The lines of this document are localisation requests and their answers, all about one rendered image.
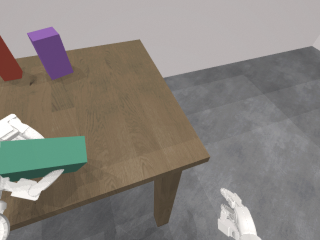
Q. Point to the sponge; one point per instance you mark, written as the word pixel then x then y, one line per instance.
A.
pixel 35 158

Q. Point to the robot left hand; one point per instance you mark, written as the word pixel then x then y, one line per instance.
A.
pixel 11 129

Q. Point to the table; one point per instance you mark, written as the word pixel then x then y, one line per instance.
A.
pixel 135 130

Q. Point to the robot right hand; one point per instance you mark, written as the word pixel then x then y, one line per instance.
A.
pixel 239 221

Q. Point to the left robot forearm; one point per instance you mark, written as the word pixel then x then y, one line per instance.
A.
pixel 4 222

